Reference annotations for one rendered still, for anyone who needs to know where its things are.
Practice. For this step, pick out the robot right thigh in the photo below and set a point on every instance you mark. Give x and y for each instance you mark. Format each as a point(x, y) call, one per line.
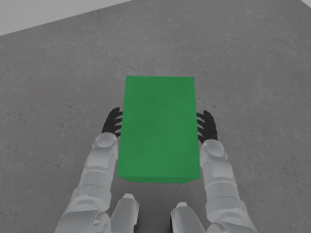
point(184, 220)

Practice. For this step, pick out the right robot hand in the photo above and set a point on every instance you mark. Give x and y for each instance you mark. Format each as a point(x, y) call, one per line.
point(209, 131)

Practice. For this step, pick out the robot left shin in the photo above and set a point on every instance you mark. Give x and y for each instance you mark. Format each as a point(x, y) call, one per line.
point(128, 195)

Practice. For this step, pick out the right robot upper arm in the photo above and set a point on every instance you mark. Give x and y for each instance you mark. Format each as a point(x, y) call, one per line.
point(226, 227)

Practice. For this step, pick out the right robot forearm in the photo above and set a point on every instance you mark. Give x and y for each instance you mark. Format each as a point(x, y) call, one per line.
point(223, 200)

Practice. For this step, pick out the left robot upper arm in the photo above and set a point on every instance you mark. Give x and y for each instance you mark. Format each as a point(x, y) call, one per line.
point(93, 221)

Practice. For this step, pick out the carton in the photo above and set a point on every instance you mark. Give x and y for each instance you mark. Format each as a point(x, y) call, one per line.
point(159, 135)

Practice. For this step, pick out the left robot forearm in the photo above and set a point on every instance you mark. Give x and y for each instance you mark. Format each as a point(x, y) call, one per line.
point(93, 192)

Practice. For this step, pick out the left robot hand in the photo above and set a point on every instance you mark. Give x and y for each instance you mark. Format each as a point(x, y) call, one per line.
point(111, 121)

